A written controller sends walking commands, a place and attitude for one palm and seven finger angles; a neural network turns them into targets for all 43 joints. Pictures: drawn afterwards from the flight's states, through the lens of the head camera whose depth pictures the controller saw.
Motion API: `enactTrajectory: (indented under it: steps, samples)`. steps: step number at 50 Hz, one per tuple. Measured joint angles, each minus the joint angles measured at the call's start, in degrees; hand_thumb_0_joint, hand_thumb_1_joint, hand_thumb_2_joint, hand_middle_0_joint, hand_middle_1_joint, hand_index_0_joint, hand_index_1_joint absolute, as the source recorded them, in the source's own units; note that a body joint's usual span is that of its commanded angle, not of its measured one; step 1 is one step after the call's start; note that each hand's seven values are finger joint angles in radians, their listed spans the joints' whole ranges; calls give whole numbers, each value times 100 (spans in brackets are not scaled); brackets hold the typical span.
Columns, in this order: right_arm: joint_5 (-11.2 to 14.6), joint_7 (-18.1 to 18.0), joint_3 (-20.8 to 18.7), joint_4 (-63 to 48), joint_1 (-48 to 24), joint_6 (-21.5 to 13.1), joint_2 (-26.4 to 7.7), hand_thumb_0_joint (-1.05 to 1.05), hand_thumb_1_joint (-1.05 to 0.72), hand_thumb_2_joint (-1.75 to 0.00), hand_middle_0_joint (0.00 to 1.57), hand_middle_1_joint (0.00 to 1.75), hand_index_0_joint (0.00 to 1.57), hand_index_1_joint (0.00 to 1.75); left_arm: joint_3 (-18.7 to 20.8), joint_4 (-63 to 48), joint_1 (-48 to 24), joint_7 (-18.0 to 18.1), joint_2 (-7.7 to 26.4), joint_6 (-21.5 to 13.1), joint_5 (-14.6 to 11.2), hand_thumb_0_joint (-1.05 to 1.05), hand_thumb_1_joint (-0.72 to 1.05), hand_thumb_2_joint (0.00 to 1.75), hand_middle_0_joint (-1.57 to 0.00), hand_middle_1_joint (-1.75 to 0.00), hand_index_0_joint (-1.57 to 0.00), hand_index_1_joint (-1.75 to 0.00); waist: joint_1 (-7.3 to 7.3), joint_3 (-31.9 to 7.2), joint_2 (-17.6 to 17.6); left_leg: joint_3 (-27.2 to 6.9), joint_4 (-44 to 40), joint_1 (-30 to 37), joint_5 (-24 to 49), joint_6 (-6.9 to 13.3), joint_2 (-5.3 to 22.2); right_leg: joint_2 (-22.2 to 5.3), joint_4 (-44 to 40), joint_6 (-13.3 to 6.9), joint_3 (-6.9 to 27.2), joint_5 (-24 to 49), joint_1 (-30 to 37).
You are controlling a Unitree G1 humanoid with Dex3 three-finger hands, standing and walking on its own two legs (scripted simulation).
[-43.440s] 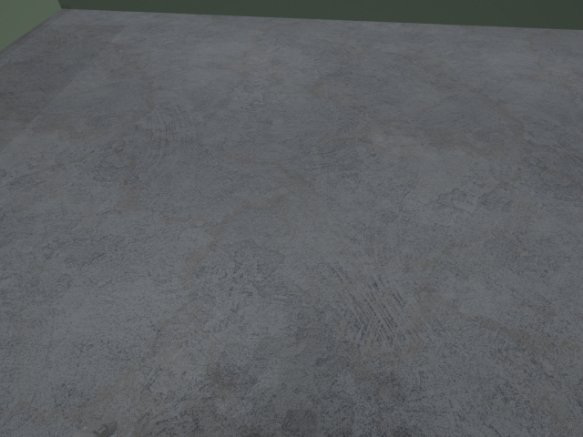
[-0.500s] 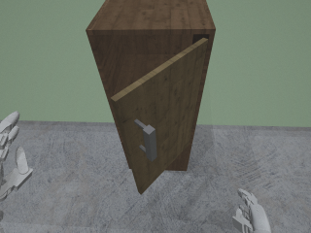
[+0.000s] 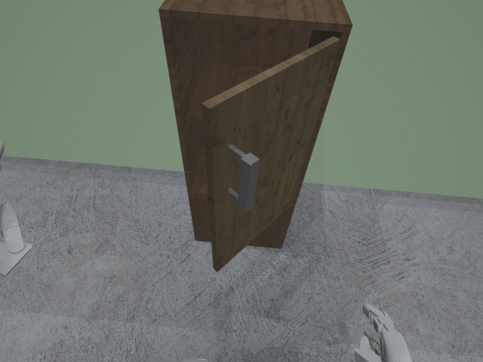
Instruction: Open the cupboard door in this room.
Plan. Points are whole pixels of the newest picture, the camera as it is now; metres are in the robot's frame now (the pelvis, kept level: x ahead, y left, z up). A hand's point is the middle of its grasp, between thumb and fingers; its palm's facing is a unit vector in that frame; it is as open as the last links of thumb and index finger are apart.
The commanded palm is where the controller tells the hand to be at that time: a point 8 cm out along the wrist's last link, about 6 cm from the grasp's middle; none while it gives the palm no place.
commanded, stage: step back with the hand held close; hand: left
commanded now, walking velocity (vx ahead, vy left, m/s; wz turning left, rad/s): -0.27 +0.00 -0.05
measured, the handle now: (239, 179) +0.43 +0.03 +0.04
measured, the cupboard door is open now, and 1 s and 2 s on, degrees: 50 50 50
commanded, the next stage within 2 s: stop stepping back and stand still in 0.50 s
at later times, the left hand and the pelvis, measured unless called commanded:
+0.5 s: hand out of the picture +0.14 +0.26 +0.19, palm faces +0.41 -0.81 -0.42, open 7.4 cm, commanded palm +0.08 +0.29 +0.19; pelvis -0.08 +0.00 +0.02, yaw -2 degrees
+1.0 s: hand out of the picture +0.03 +0.23 +0.17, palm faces +0.36 -0.81 -0.46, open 7.4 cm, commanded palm -0.01 +0.27 +0.19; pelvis -0.16 -0.02 +0.01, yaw -3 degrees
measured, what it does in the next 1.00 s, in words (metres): walks backwards: right foot, then left foot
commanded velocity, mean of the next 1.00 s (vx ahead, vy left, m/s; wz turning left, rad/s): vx -0.15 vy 0.02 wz -0.02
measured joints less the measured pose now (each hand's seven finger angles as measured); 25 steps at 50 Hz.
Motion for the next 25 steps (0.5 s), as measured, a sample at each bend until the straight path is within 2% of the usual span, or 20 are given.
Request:
enactTrajectory:
  steps: [5, 9, 10, 12, 13, 16, 18, 22, 25]
  samples:
    - [-16, 69, -21, 123, -100, -54, -12, 1, -90, -90, 20, 30, 20, 30, 43, -34, -52, -12, -122, -70, -33, 1, 88, 90, -21, -31, -21, -30, 64, 65, 95, -27, 320, -194, -303, -49, 78, 81, 74, -73, -27, 120, -103]
    - [-18, 111, -82, 283, -249, 18, -74, 1, -90, -90, 20, 30, 20, 30, -145, -202, -97, 30, -152, -72, -119, 1, 88, 90, -21, -31, -21, -30, 7, 52, 56, -37, 689, -343, -829, -171, 80, 41, 6, -65, -78, 257, -224]
    - [-13, 101, -94, 304, -284, 50, -81, 1, -91, -90, 20, 30, 20, 30, -164, -243, -89, 37, -124, -67, -133, 1, 88, 90, -21, -31, -21, -30, -26, 44, 27, -30, 548, -285, -756, -164, 83, 20, 13, -43, -89, 283, -272]
    - [-9, 57, -110, 292, -349, 87, -76, 1, -91, -90, 20, 30, 20, 30, -136, -293, -77, 43, -38, -63, -157, 1, 88, 90, -21, -31, -21, -30, -45, 101, -58, 31, 326, -298, -76, -73, 58, -27, 83, -13, -67, 215, -370]
    - [-23, 33, -120, 269, -368, 72, -74, 1, -91, -90, 20, 30, 20, 30, -93, -280, -64, 35, -9, -77, -137, 1, 88, 90, -21, -31, -21, -30, -43, 136, -33, 36, 311, -326, 72, -12, 85, 35, 344, 2, -21, -72, -456]
    - [-76, 3, -184, 299, -324, -86, 74, 1, -91, -90, 20, 30, 20, 30, 62, -203, -38, 25, 112, -71, -101, 1, 88, 90, -21, -31, -21, -30, -70, 119, 88, -108, 32, -320, 216, 66, 184, 385, 1993, -13, 145, -987, -575]
    - [-88, 60, -160, 388, -275, -223, 195, 1, -91, -90, 20, 30, 20, 30, 161, -244, 32, 67, 165, -76, -166, 1, 88, 90, -21, -31, -21, -30, 3, 8, 70, -133, -330, -282, 442, 20, 266, 466, 2368, -26, 107, -1372, -368]
    - [-126, 160, -32, 516, -310, -408, 294, 1, -91, -90, 20, 30, 20, 30, 74, -334, 108, 126, -1, -25, -266, 1, 88, 90, -21, -31, -21, -30, 178, -205, 85, -28, -1005, -248, 893, -36, 447, 353, 1562, -36, -58, -1730, 412]
    - [-165, 205, 47, 520, -469, -429, 325, 1, -90, -90, 20, 30, 20, 30, -97, -292, -31, 64, -39, 77, -323, 1, 89, 90, -21, -31, -21, -30, 207, -250, 81, 45, -1387, -319, 1237, -96, 501, 278, 421, -106, -105, -1584, 1009]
